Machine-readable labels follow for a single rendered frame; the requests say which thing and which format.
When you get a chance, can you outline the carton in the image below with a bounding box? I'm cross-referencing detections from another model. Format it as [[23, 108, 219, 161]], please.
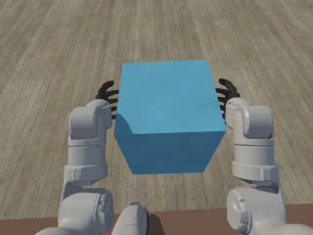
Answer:
[[113, 59, 226, 175]]

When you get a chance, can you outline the robot right upper arm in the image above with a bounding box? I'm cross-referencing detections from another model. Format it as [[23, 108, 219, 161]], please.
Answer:
[[226, 187, 313, 235]]

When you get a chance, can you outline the robot left hand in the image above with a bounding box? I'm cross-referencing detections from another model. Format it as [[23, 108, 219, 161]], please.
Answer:
[[95, 80, 119, 119]]

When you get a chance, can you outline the right robot forearm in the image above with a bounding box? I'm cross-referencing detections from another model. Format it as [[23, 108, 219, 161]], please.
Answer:
[[224, 97, 288, 220]]

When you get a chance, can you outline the left robot forearm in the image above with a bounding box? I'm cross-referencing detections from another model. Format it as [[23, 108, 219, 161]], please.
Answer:
[[58, 99, 113, 224]]

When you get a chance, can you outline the robot left shin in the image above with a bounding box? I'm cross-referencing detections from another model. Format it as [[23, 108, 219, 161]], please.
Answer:
[[129, 201, 147, 235]]

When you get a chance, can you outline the robot right hand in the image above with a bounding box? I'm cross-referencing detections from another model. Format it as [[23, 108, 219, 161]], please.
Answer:
[[215, 78, 240, 119]]

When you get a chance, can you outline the robot left thigh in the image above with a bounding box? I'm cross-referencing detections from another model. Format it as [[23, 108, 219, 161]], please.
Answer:
[[112, 205, 148, 235]]

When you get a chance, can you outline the robot left upper arm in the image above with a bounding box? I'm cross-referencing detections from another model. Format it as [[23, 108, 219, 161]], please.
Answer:
[[35, 188, 114, 235]]

